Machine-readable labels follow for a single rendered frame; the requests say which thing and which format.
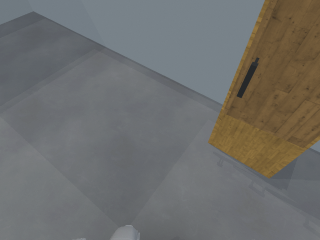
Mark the handle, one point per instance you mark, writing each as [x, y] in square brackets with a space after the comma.
[247, 78]

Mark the cupboard door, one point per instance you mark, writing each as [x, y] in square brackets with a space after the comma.
[283, 95]

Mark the robot left thigh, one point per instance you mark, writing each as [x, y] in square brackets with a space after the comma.
[126, 233]

